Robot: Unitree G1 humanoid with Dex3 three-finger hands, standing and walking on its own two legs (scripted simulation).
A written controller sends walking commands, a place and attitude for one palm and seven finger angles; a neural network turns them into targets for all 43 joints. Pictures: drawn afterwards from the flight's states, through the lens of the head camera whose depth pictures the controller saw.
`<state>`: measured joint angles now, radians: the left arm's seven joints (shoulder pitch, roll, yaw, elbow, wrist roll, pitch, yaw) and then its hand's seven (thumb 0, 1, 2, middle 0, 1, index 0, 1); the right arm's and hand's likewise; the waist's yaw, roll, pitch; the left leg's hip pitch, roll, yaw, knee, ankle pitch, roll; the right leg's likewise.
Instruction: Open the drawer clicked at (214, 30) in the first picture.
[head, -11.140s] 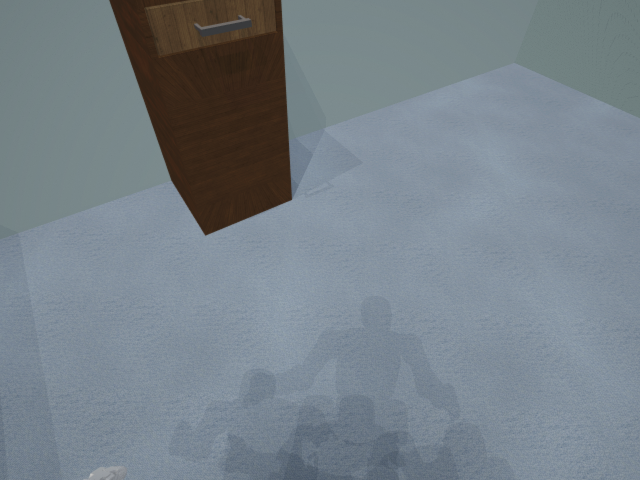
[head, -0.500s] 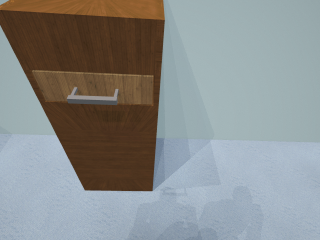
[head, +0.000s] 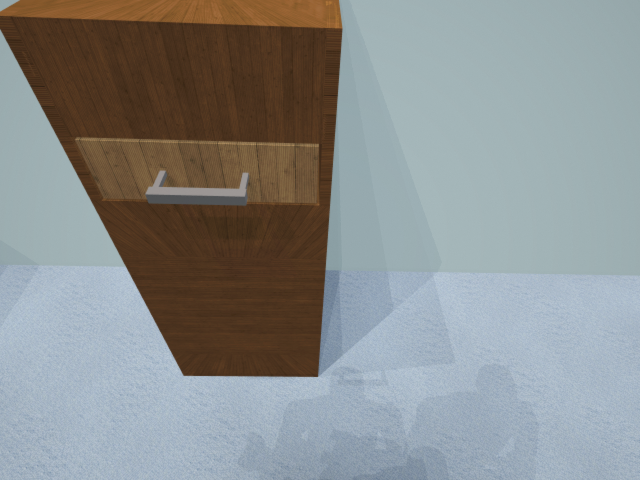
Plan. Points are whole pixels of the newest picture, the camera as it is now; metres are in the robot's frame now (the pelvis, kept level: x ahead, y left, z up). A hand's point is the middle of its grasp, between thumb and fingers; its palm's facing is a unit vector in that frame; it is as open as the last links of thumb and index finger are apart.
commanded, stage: raise the hand with hooked fingers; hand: left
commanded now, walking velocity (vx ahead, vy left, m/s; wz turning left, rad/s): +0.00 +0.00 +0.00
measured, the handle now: (200, 187) +0.53 +0.25 +0.06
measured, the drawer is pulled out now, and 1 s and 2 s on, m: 0.00 0.00 0.00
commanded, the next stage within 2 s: move the hooked fingers above the handle in 1.80 s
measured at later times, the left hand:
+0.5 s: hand (141, 429) +0.17 +0.23 -0.01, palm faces +0.09 -0.12 -0.99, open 9.6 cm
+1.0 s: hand (154, 309) +0.28 +0.22 +0.08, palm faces +0.11 -0.12 -0.99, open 12.5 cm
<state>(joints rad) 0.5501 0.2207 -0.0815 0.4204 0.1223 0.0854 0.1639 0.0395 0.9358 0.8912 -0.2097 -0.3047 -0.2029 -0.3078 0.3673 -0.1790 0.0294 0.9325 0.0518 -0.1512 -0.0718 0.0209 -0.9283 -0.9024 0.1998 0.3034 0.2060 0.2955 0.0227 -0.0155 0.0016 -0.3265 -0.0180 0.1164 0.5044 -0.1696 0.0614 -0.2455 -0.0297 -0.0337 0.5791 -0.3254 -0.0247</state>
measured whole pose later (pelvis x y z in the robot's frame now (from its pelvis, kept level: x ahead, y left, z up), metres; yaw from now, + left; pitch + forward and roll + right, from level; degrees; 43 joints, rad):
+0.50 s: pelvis +0.00 -0.03 -0.03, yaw +2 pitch +3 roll -1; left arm 0.40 0.37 -0.07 -0.04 1.01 0.04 0.40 0.00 0.38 0.68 -0.26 -0.62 -0.26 -0.63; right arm 0.03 -0.22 0.00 0.53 -0.06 0.09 0.01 0.01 -0.91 -0.90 0.20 0.30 0.20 0.30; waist 0.13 0.05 -0.08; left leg -0.55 0.01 0.04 0.80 -0.30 0.03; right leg -0.42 0.03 -0.05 0.81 -0.44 -0.04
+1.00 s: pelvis +0.04 -0.02 +0.00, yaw +1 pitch +1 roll +0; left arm 0.20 0.45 -0.03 -0.17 0.90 0.09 0.16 0.00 -0.18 0.43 -0.30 -0.99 -0.30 -1.00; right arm 0.13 -0.28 -0.02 0.63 -0.01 0.11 -0.02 0.02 -0.91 -0.90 0.20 0.30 0.20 0.30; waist 0.08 0.08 -0.02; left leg -0.33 -0.02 0.06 0.54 -0.23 0.04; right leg -0.21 0.01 -0.02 0.56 -0.36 -0.02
